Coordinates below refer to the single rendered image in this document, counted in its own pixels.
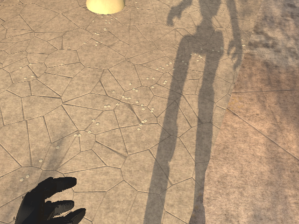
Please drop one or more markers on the left robot hand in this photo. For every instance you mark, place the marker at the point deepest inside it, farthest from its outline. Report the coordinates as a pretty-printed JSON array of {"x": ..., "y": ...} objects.
[{"x": 34, "y": 209}]

